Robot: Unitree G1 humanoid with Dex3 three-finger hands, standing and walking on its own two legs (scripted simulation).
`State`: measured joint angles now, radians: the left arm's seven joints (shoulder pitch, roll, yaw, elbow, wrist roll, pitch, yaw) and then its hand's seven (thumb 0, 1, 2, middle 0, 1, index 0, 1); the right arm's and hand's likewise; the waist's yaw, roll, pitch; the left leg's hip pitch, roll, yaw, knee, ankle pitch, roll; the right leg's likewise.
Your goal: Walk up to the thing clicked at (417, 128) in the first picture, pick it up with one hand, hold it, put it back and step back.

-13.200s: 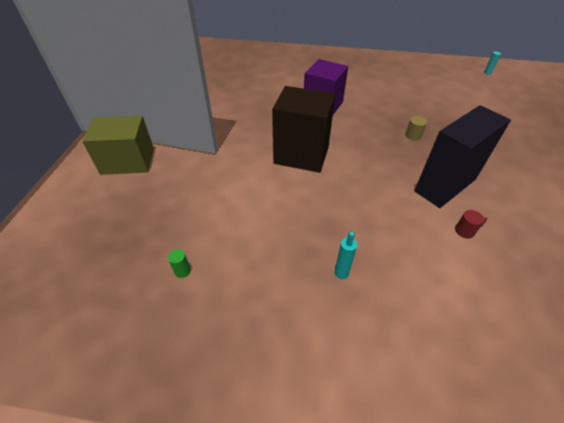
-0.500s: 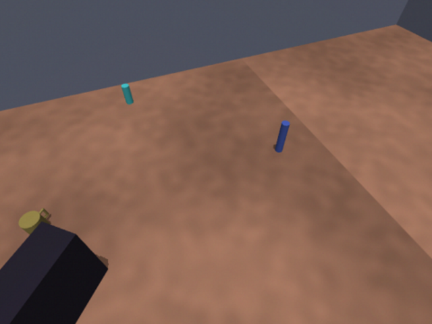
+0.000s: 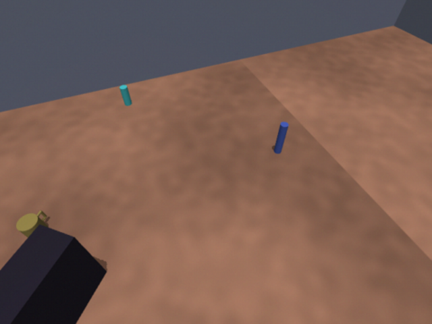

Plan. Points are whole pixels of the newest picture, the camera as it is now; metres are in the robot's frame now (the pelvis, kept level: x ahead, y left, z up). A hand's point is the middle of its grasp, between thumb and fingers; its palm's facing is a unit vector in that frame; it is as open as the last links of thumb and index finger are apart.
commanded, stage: stand
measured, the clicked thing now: (35, 224) +0.68 +0.91 -0.73
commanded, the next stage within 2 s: walk up in 0.80 s
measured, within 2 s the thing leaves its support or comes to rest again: neither
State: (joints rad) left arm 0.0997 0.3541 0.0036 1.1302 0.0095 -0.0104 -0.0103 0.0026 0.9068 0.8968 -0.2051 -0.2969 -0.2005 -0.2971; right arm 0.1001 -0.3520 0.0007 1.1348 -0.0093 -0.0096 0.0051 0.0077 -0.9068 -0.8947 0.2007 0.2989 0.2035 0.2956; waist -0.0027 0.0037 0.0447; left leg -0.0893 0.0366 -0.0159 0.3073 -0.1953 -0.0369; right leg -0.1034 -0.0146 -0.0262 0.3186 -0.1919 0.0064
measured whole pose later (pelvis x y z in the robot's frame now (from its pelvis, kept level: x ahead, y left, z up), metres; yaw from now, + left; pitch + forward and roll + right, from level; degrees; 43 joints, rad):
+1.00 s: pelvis +0.01 +0.02 -0.01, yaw +2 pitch -3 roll -2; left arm 0.22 0.37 0.08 1.02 0.04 -0.04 -0.05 0.00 0.90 0.90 -0.21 -0.30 -0.20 -0.30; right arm 0.22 -0.41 -0.07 1.05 -0.04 0.00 0.06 0.01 -0.91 -0.89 0.20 0.30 0.20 0.30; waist 0.03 0.02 0.04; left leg -0.32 0.04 0.00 0.74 -0.46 0.02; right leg -0.08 -0.02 -0.05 0.37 -0.25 -0.03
